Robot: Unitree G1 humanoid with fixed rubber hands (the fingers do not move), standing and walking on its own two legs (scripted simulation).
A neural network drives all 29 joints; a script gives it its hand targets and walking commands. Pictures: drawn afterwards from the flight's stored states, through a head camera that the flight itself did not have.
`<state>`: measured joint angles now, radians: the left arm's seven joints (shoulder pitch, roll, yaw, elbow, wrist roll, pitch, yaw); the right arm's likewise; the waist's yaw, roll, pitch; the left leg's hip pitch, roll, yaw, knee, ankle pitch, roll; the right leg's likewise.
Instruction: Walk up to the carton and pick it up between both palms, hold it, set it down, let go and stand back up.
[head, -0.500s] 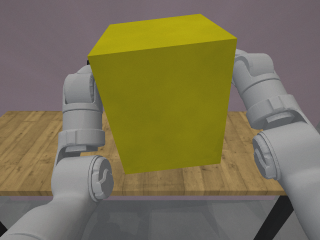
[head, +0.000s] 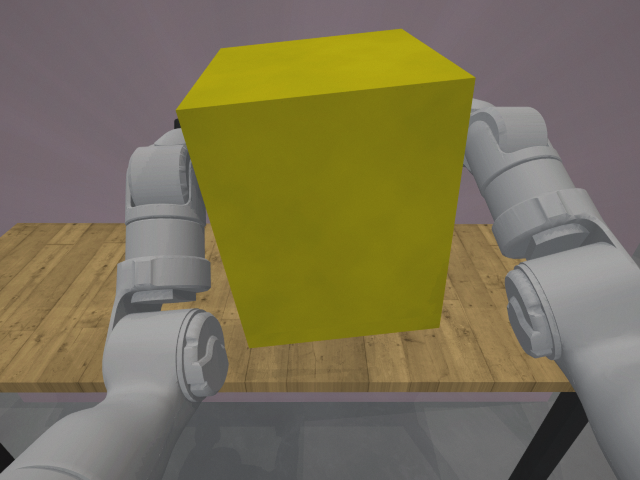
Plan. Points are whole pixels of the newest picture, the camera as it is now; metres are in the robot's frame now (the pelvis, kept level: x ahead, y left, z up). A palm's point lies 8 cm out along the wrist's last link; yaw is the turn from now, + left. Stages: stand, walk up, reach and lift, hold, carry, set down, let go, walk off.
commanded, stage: hold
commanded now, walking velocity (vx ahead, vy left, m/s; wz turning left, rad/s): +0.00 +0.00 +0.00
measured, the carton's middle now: (327, 184) +0.32 +0.00 +0.29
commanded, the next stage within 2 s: set down in 1.30 s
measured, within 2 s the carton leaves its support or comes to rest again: neither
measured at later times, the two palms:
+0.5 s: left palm (192, 148) +0.37 +0.15 +0.31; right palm (448, 123) +0.37 -0.14 +0.33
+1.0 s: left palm (192, 147) +0.37 +0.15 +0.31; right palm (449, 123) +0.37 -0.14 +0.33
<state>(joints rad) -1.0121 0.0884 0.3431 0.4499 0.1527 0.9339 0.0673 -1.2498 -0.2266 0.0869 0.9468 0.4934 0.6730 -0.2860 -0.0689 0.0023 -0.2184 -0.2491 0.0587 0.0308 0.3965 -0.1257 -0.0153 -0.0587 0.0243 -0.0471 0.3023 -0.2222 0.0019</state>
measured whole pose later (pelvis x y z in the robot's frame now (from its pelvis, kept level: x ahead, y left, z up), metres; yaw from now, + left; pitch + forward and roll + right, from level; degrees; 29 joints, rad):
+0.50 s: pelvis +0.00 +0.00 +0.00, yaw +0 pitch -1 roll -2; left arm -1.01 0.09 0.34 0.45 0.15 0.93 0.07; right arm -1.25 -0.23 0.09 0.95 0.49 0.68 -0.29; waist -0.07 0.00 -0.22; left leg -0.25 0.06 0.03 0.40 -0.13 -0.01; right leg -0.06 0.03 -0.05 0.30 -0.22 0.00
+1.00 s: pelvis +0.00 +0.00 +0.00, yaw +0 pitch -1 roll -2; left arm -1.02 0.09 0.34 0.46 0.15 0.93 0.07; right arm -1.25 -0.23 0.09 0.95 0.50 0.68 -0.28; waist -0.07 0.00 -0.22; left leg -0.26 0.06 0.03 0.40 -0.13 -0.01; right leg -0.06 0.03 -0.04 0.30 -0.22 0.00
